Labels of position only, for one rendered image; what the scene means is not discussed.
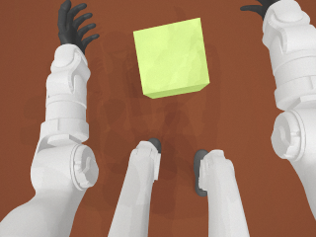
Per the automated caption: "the right robot hand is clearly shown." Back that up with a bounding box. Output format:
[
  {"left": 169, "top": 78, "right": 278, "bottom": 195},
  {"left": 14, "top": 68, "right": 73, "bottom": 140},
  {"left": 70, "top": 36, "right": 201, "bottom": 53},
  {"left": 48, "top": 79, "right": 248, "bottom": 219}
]
[{"left": 240, "top": 0, "right": 280, "bottom": 20}]

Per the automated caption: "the left robot shin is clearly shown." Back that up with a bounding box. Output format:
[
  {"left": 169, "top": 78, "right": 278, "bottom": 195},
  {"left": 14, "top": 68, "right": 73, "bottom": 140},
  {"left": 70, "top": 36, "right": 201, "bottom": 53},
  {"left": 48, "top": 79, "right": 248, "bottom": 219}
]
[{"left": 128, "top": 140, "right": 157, "bottom": 163}]

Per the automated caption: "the left robot forearm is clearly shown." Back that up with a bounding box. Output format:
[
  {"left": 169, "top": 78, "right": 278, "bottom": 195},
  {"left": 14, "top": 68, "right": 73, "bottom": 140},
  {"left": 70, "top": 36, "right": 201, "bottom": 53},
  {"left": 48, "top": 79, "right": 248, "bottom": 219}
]
[{"left": 31, "top": 43, "right": 91, "bottom": 188}]

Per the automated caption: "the robot left upper arm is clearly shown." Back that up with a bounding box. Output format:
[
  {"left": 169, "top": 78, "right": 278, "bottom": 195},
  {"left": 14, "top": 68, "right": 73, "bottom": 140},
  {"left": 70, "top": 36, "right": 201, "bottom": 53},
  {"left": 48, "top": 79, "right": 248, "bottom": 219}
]
[{"left": 0, "top": 143, "right": 99, "bottom": 237}]

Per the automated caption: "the carton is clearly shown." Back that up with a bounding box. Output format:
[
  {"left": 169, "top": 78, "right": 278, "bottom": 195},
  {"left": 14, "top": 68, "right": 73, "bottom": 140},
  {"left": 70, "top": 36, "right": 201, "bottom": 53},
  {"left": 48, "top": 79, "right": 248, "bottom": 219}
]
[{"left": 133, "top": 18, "right": 210, "bottom": 99}]

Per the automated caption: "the right robot forearm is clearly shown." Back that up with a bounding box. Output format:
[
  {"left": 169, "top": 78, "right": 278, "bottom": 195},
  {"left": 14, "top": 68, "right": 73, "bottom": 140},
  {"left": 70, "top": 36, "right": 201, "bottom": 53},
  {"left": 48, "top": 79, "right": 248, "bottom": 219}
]
[{"left": 262, "top": 0, "right": 316, "bottom": 111}]

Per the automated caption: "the left robot hand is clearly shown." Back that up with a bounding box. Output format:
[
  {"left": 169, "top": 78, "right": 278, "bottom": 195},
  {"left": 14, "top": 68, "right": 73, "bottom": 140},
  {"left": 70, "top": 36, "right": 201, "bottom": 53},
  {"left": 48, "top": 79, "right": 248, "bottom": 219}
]
[{"left": 57, "top": 0, "right": 100, "bottom": 55}]

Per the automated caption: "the robot right foot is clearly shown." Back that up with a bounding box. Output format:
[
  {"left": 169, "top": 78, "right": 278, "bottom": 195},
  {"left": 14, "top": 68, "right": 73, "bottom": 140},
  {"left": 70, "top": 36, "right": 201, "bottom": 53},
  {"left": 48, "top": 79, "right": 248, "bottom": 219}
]
[{"left": 194, "top": 149, "right": 208, "bottom": 197}]

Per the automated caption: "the robot right upper arm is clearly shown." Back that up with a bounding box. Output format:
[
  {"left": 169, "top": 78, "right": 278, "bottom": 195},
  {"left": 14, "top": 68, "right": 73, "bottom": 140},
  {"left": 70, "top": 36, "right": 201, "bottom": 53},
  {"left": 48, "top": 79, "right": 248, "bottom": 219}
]
[{"left": 271, "top": 108, "right": 316, "bottom": 220}]

